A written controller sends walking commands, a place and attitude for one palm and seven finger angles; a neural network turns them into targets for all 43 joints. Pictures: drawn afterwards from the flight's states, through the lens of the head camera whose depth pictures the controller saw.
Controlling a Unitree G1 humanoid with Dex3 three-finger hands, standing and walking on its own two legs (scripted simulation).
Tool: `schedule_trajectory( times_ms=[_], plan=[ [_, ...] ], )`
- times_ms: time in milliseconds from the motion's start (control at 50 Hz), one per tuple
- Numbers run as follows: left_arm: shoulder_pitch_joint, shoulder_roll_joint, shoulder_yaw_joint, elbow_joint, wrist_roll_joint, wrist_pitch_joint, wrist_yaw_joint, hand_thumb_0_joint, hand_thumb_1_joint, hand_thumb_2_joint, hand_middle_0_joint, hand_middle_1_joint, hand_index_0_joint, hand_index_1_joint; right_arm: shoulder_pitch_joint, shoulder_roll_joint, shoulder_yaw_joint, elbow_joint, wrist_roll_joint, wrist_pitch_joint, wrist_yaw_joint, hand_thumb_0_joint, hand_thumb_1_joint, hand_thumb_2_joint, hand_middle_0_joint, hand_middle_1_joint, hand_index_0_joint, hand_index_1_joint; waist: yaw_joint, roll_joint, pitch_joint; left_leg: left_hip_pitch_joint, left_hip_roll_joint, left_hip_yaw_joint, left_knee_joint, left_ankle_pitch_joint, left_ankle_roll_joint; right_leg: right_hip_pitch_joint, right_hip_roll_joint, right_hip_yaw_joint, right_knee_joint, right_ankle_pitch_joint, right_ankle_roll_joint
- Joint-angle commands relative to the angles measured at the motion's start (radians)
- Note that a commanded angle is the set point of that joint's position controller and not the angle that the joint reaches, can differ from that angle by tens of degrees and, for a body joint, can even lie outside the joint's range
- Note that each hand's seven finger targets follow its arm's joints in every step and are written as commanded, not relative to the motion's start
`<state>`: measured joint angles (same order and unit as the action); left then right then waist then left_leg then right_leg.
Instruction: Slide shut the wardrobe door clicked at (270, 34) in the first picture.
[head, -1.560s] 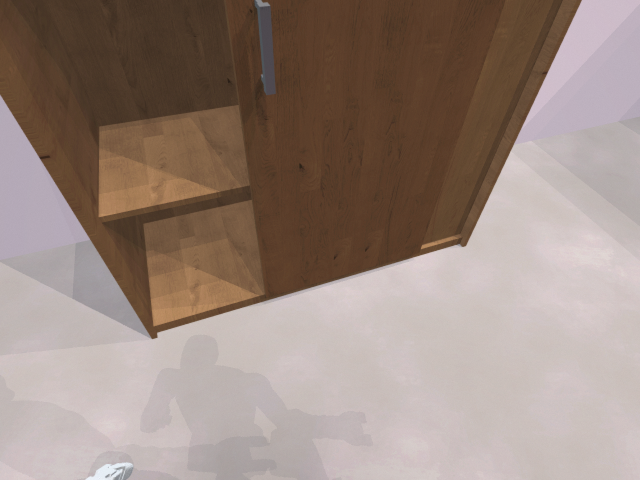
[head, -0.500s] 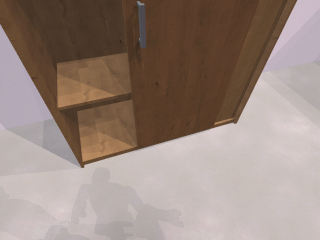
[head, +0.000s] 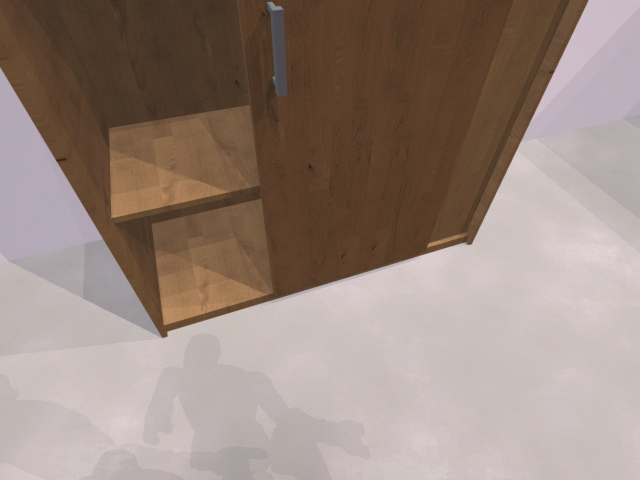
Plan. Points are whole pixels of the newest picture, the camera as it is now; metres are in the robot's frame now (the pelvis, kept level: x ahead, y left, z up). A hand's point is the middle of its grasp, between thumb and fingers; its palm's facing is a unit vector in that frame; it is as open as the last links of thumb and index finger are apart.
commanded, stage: turn to face it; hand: right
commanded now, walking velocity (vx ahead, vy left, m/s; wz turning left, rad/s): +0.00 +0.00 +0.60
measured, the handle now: (276, 50) +0.83 +0.13 +0.16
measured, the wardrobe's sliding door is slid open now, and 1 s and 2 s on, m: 0.39 0.39 0.39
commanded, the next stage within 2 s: take the last steps up to it in 0.78 s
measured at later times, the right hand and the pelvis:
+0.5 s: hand out of the picture +0.05 -0.17 -0.18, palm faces -0.14 +0.96 -0.26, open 7.3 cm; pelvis -0.03 +0.02 -0.02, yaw +11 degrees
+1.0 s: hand out of the picture +0.09 -0.22 -0.18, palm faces -0.29 +0.93 -0.20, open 7.4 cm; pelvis -0.03 -0.04 +0.00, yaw +21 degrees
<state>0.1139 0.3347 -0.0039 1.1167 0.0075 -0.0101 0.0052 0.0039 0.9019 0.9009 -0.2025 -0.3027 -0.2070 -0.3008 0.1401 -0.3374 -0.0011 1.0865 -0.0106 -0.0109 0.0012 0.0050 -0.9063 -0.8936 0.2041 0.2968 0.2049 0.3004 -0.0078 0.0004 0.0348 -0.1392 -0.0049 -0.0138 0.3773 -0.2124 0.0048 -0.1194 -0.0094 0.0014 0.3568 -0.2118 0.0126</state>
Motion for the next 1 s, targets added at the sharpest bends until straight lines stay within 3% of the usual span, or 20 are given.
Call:
schedule_trajectory(
  times_ms=[0, 60, 160, 240, 280, 320, 340, 360, 380, 400, 440, 540, 700, 760, 780, 820, 840, 880, 920, 980],
  plan=[
    [-0.042, 0.209, 0.047, -0.067, 0.002, -0.026, 0.014, 0.0, 0.9, 0.9, -0.2, -0.3, -0.2, -0.3, -0.043, -0.212, -0.042, -0.069, -0.001, -0.016, -0.011, 0.0, -0.9, -0.9, 0.2, 0.3, 0.2, 0.3, 0.006, 0.002, -0.066, -0.012, 0.117, -0.118, -0.047, 0.211, 0.034, 0.034, -0.117, 0.07, -0.032, 0.177, -0.031],
    [0.023, 0.097, 0.035, -0.073, 0.003, -0.008, 0.02, 0.0, 0.9, 0.9, -0.2, -0.3, -0.2, -0.3, 0.016, -0.11, -0.033, -0.076, -0.001, 0.015, -0.016, 0.0, -0.9, -0.9, 0.2, 0.3, 0.2, 0.3, 0.012, 0.015, -0.079, -0.043, 0.111, -0.136, 0.019, 0.292, 0.026, 0.032, -0.124, 0.016, 0.03, 0.19, -0.012],
    [0.045, 0.104, 0.064, -0.142, 0.005, 0.014, 0.028, 0.0, 0.9, 0.9, -0.2, -0.3, -0.2, -0.3, 0.044, -0.1, -0.051, -0.142, -0.008, 0.042, -0.01, 0.0, -0.9, -0.9, 0.2, 0.3, 0.2, 0.3, 0.015, -0.014, -0.049, -0.158, 0.064, -0.151, 0.136, 0.244, 0.025, -0.008, -0.164, 0.008, 0.073, 0.108, -0.029],
    [0.035, 0.116, 0.086, -0.186, 0.007, 0.014, 0.03, 0.0, 0.9, 0.9, -0.2, -0.3, -0.2, -0.3, 0.069, -0.063, -0.06, -0.185, -0.01, 0.046, -0.002, 0.0, -0.9, -0.9, 0.2, 0.3, 0.2, 0.3, 0.006, -0.121, -0.057, -0.225, 0.005, -0.087, 0.32, 0.111, 0.008, -0.035, -0.257, 0.055, 0.05, 0.118, -0.084],
    [0.004, 0.117, 0.092, -0.206, 0.009, 0.01, 0.027, 0.0, 0.9, 0.9, -0.2, -0.3, -0.2, -0.3, 0.1, -0.031, -0.065, -0.197, -0.011, 0.053, 0.004, 0.0, -0.9, -0.9, 0.2, 0.3, 0.2, 0.3, -0.018, -0.182, -0.035, -0.224, -0.005, -0.008, 0.437, -0.188, -0.01, -0.087, -0.328, 0.065, 0.032, 0.187, -0.14],
    [-0.04, 0.109, 0.096, -0.231, 0.01, 0.013, 0.024, 0.0, 0.9, 0.9, -0.2, -0.3, -0.2, -0.3, 0.173, -0.023, -0.075, -0.194, -0.012, 0.05, 0.007, 0.0, -0.9, -0.9, 0.2, 0.3, 0.2, 0.3, -0.061, -0.134, -0.026, -0.112, 0.029, -0.011, 0.35, -0.154, -0.004, -0.192, -0.317, 0.012, 0.136, 0.17, -0.12],
    [-0.055, 0.09, 0.095, -0.242, 0.009, 0.019, 0.023, 0.0, 0.9, 0.9, -0.2, -0.3, -0.2, -0.3, 0.236, -0.041, -0.083, -0.179, -0.019, 0.04, 0.005, 0.0, -0.9, -0.9, 0.2, 0.3, 0.2, 0.3, -0.091, -0.012, -0.023, -0.05, 0.065, -0.088, 0.178, 0.049, 0.011, -0.256, -0.229, -0.067, 0.318, 0.072, -0.055],
    [-0.012, 0.001, 0.083, -0.267, 0.002, 0.025, 0.019, 0.0, 0.9, 0.9, -0.2, -0.3, -0.2, -0.3, 0.252, -0.141, -0.1, -0.185, -0.033, 0.023, -0.01, 0.0, -0.9, -0.9, 0.2, 0.3, 0.2, 0.3, -0.066, 0.331, -0.032, -0.003, 0.294, -0.476, -0.012, 0.248, 0.089, -0.437, -0.043, -0.163, 0.609, -0.273, 0.033],
    [-0.031, 0.014, 0.08, -0.271, 0.0, 0.035, 0.022, 0.0, 0.9, 0.9, -0.2, -0.3, -0.2, -0.3, 0.272, -0.144, -0.097, -0.19, -0.014, 0.02, -0.02, 0.0, -0.9, -0.9, 0.2, 0.3, 0.2, 0.3, -0.086, 0.317, -0.056, -0.083, 0.332, -0.593, -0.12, 0.254, 0.143, -0.406, -0.012, 0.002, 0.719, -0.387, 0.028],
    [-0.032, 0.011, 0.086, -0.259, -0.002, 0.037, 0.021, 0.0, 0.9, 0.9, -0.2, -0.3, -0.2, -0.3, 0.212, -0.124, -0.096, -0.202, -0.015, 0.025, -0.024, 0.0, -0.9, -0.9, 0.2, 0.3, 0.2, 0.3, -0.055, 0.22, -0.02, -0.112, 0.315, -0.584, -0.132, 0.108, 0.177, -0.43, -0.025, 0.051, 0.791, -0.327, 0.021],
    [0.021, 0.007, 0.086, -0.225, 0.005, 0.03, 0.015, 0.0, 0.9, 0.9, -0.2, -0.3, -0.2, -0.3, 0.13, -0.077, -0.088, -0.228, -0.011, 0.02, -0.026, 0.0, -0.9, -0.9, 0.2, 0.3, 0.2, 0.3, -0.009, 0.101, -0.043, -0.08, 0.242, -0.44, -0.079, 0.133, 0.179, -0.42, -0.05, 0.049, 0.798, -0.194, 0.03],
    [0.05, -0.03, 0.079, -0.204, 0.008, 0.033, 0.019, 0.0, 0.9, 0.9, -0.2, -0.3, -0.2, -0.3, 0.17, -0.045, -0.092, -0.214, -0.012, 0.015, -0.027, 0.0, -0.9, -0.9, 0.2, 0.3, 0.2, 0.3, -0.016, 0.11, -0.095, -0.011, 0.189, -0.356, -0.055, 0.229, 0.168, -0.382, -0.032, 0.015, 0.682, -0.163, 0.045],
    [0.062, -0.049, 0.069, -0.211, -0.003, 0.017, 0.026, 0.0, 0.9, 0.9, -0.2, -0.3, -0.2, -0.3, 0.172, -0.055, -0.101, -0.208, -0.021, 0.029, -0.025, 0.0, -0.9, -0.9, 0.2, 0.3, 0.2, 0.3, -0.028, 0.147, -0.093, -0.058, 0.181, -0.423, -0.076, 0.153, 0.185, -0.246, -0.009, 0.006, 0.363, -0.216, 0.015],
    [0.177, -0.057, 0.067, -0.179, -0.006, 0.006, 0.032, 0.0, 0.9, 0.9, -0.2, -0.3, -0.2, -0.3, 0.126, -0.051, -0.101, -0.213, -0.012, 0.036, -0.025, 0.0, -0.9, -0.9, 0.2, 0.3, 0.2, 0.3, 0.026, 0.14, -0.105, -0.169, 0.135, -0.395, -0.042, 0.066, 0.123, -0.048, 0.006, -0.011, 0.114, -0.077, -0.001],
    [0.215, -0.035, 0.069, -0.171, -0.006, -0.002, 0.036, 0.0, 0.9, 0.9, -0.2, -0.3, -0.2, -0.3, 0.111, -0.026, -0.094, -0.223, -0.008, 0.038, -0.023, 0.0, -0.9, -0.9, 0.2, 0.3, 0.2, 0.3, 0.042, 0.077, -0.108, -0.257, 0.087, -0.346, 0.001, -0.025, 0.086, 0.056, -0.039, 0.019, 0.028, -0.07, -0.016],
    [0.193, 0.095, 0.088, -0.21, 0.01, 0.0, 0.036, 0.0, 0.9, 0.9, -0.2, -0.3, -0.2, -0.3, 0.104, 0.045, -0.081, -0.252, -0.005, 0.04, -0.009, 0.0, -0.9, -0.9, 0.2, 0.3, 0.2, 0.3, 0.035, -0.262, -0.019, -0.457, -0.094, -0.088, 0.348, -0.268, -0.008, 0.008, -0.381, 0.394, -0.163, -0.15, -0.158],
    [0.158, 0.075, 0.086, -0.213, 0.015, 0.0, 0.04, 0.0, 0.9, 0.9, -0.2, -0.3, -0.2, -0.3, 0.059, 0.014, -0.091, -0.246, -0.019, 0.048, -0.013, 0.0, -0.9, -0.9, 0.2, 0.3, 0.2, 0.3, 0.041, -0.242, 0.03, -0.432, -0.052, -0.085, 0.52, -0.293, -0.028, -0.125, -0.41, 0.406, -0.183, -0.101, -0.19],
    [0.084, 0.018, 0.059, -0.221, 0.021, -0.005, 0.042, 0.0, 0.9, 0.9, -0.2, -0.3, -0.2, -0.3, 0.129, 0.027, -0.098, -0.198, -0.022, 0.049, 0.0, 0.0, -0.9, -0.9, 0.2, 0.3, 0.2, 0.3, -0.026, -0.127, 0.027, -0.374, -0.029, -0.07, 0.69, -0.19, -0.036, -0.17, -0.284, 0.224, -0.147, -0.056, -0.167],
    [0.123, 0.008, 0.056, -0.207, 0.017, -0.018, 0.037, 0.0, 0.9, 0.9, -0.2, -0.3, -0.2, -0.3, 0.15, 0.046, -0.084, -0.178, -0.024, 0.043, 0.013, 0.0, -0.9, -0.9, 0.2, 0.3, 0.2, 0.3, -0.015, -0.13, 0.002, -0.414, -0.016, -0.019, 0.704, -0.152, -0.034, -0.093, -0.231, 0.147, -0.148, -0.103, -0.151],
    [0.244, -0.003, 0.064, -0.15, 0.021, -0.027, 0.031, 0.0, 0.9, 0.9, -0.2, -0.3, -0.2, -0.3, 0.073, 0.069, -0.066, -0.194, -0.023, 0.029, 0.021, 0.0, -0.9, -0.9, 0.2, 0.3, 0.2, 0.3, 0.037, -0.141, 0.053, -0.446, 0.024, 0.022, 0.583, -0.161, -0.026, -0.011, -0.249, 0.156, -0.166, -0.123, -0.18]
  ],
)
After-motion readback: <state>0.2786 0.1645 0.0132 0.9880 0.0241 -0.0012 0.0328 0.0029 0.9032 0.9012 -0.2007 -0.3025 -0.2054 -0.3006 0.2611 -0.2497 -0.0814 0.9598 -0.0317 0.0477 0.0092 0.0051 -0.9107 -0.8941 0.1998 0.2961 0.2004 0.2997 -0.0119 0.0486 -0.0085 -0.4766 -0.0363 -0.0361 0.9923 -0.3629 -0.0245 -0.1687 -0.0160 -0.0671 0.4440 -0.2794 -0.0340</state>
